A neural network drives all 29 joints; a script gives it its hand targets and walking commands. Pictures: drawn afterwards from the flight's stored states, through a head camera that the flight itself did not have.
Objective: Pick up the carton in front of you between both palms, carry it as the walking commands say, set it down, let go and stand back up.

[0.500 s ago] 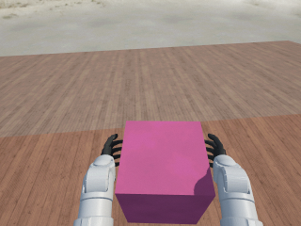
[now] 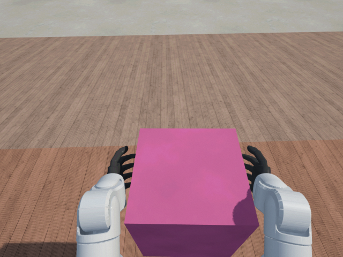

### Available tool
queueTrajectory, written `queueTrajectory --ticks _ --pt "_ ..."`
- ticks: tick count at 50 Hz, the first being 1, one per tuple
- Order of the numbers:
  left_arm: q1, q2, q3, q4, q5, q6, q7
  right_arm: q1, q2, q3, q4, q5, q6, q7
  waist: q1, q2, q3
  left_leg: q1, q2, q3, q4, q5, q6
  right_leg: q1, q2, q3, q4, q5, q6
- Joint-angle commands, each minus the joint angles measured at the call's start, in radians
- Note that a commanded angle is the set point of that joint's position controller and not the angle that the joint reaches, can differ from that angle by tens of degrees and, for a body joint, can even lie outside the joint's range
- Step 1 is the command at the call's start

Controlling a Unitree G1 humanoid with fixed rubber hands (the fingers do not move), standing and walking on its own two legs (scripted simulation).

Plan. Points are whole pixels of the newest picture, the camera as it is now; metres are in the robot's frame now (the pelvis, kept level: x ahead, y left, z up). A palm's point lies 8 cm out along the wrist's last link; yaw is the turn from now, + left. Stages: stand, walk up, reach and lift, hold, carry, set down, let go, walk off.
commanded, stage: carry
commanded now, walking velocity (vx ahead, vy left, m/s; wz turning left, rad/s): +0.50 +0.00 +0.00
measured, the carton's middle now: (186, 196) +0.26 +0.00 +0.01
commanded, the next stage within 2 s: none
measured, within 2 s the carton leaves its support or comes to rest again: neither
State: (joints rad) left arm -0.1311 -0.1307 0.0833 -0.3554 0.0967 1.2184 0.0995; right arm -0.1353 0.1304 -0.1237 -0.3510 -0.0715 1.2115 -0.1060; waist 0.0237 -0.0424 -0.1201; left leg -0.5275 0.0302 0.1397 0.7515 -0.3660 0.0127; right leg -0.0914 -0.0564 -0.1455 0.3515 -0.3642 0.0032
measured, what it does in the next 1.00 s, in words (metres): walks ahead: left foot, then right foot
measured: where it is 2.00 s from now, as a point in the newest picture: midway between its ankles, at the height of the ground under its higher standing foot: (181, 125)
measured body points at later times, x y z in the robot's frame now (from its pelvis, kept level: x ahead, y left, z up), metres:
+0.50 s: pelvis +0.32 +0.01 -0.01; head +0.32 +0.02 +0.44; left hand +0.60 +0.15 +0.07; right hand +0.59 -0.15 +0.08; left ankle +0.15 +0.10 -0.74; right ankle +0.47 -0.10 -0.72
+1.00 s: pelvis +0.67 +0.01 -0.01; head +0.67 +0.01 +0.44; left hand +0.95 +0.16 +0.08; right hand +0.95 -0.14 +0.08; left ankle +0.81 +0.11 -0.73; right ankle +0.50 -0.08 -0.74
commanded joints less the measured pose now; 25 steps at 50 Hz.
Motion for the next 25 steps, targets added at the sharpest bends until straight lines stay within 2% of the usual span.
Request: queueTrajectory --ticks 1,2,3,4,5,6,7,8,9,10,12,17,20,23,25 --pt "-0.526 -0.861 -0.709 -0.135 -0.423 -0.004 -0.251 -0.477 0.879 0.72 -0.079 0.373 -0.001 0.249 -0.006 -0.113 -0.191 0.086 -0.041 0.08 -0.21 0.168 0.002 0.132 -0.186 0.073 -0.031 0.574 -0.09" --pt "-0.522 -0.85 -0.708 -0.136 -0.427 0.001 -0.254 -0.469 0.873 0.713 -0.077 0.365 0.002 0.246 -0.018 -0.094 -0.212 0.259 -0.071 0.136 -0.26 0.247 0.007 0.051 -0.168 0.015 0.05 0.624 -0.068" --pt "-0.521 -0.839 -0.706 -0.141 -0.429 0.007 -0.256 -0.456 0.863 0.705 -0.066 0.358 0.005 0.244 -0.026 -0.064 -0.253 0.442 -0.094 0.173 -0.272 0.244 0.017 -0.035 -0.139 -0.038 0.166 0.646 -0.048" --pt "-0.522 -0.821 -0.701 -0.137 -0.426 0.014 -0.259 -0.447 0.851 0.697 -0.058 0.352 0.008 0.243 -0.039 -0.022 -0.306 0.641 -0.041 0.108 -0.261 0.178 0.023 -0.159 -0.113 -0.057 0.308 0.524 -0.021" --pt "-0.548 -0.802 -0.699 -0.143 -0.422 0.023 -0.264 -0.443 0.835 0.687 -0.05 0.339 0.011 0.241 -0.062 0.163 -0.327 0.726 0.218 -0.318 -0.433 -0.092 0.088 -0.333 -0.031 -0.072 0.586 0.271 0.027" --pt "-0.576 -0.81 -0.702 -0.13 -0.427 0.033 -0.268 -0.474 0.834 0.681 -0.03 0.329 0.013 0.242 -0.05 0.313 -0.3 0.814 0.416 -0.712 -0.553 -0.041 0.213 -0.581 0.077 0.013 0.798 -0.108 0.03" --pt "-0.564 -0.823 -0.7 -0.096 -0.423 0.035 -0.273 -0.482 0.854 0.687 -0.038 0.344 0.017 0.242 -0.047 0.23 -0.288 0.778 0.432 -0.68 -0.528 0.044 0.243 -0.634 -0.003 0.123 0.912 -0.111 -0.006" --pt "-0.563 -0.838 -0.693 -0.084 -0.422 0.031 -0.278 -0.491 0.882 0.699 -0.04 0.35 0.016 0.243 -0.049 0.167 -0.265 0.729 0.392 -0.585 -0.509 0.175 0.225 -0.649 -0.04 0.134 0.929 -0.079 -0.027" --pt "-0.567 -0.864 -0.692 -0.073 -0.421 0.024 -0.282 -0.514 0.912 0.71 -0.049 0.356 0.01 0.247 -0.049 0.081 -0.251 0.686 0.371 -0.49 -0.505 0.238 0.199 -0.651 -0.073 0.143 0.9 -0.023 -0.032" --pt "-0.555 -0.887 -0.697 -0.066 -0.419 0.016 -0.282 -0.53 0.94 0.723 -0.06 0.367 0.004 0.251 -0.045 0.051 -0.242 0.637 0.345 -0.404 -0.519 0.293 0.168 -0.626 -0.092 0.143 0.835 0.03 -0.03" --pt "-0.542 -0.93 -0.695 -0.06 -0.41 -0.001 -0.278 -0.553 0.964 0.739 -0.082 0.388 -0.005 0.259 -0.044 0.095 -0.244 0.606 0.3 -0.281 -0.542 0.329 0.135 -0.576 -0.077 0.109 0.714 0.075 -0.018" --pt "-0.496 -0.918 -0.688 -0.078 -0.36 -0.025 -0.242 -0.54 0.924 0.754 -0.111 0.421 -0.007 0.283 -0.041 0.151 -0.196 0.64 0.232 -0.111 -0.551 0.465 0.127 -0.591 -0.035 0.021 0.436 0.196 0.001" --pt "-0.446 -0.9 -0.682 -0.07 -0.341 -0.014 -0.235 -0.468 0.895 0.737 -0.076 0.402 0.002 0.288 -0.044 0.181 -0.143 0.638 0.202 -0.041 -0.539 0.584 0.111 -0.543 -0.005 -0.038 0.272 0.28 -0.005" --pt "-0.451 -0.888 -0.69 -0.065 -0.353 -0.004 -0.245 -0.443 0.882 0.726 -0.05 0.381 0.006 0.288 -0.047 0.196 -0.097 0.634 0.194 0.0 -0.52 0.665 0.096 -0.461 0.019 -0.085 0.175 0.348 -0.027" --pt "-0.452 -0.888 -0.694 -0.056 -0.364 -0.003 -0.253 -0.443 0.88 0.727 -0.049 0.372 0.005 0.287 -0.037 0.213 -0.122 0.636 0.193 0.044 -0.407 0.842 0.072 -0.324 0.054 -0.124 0.142 0.335 -0.045"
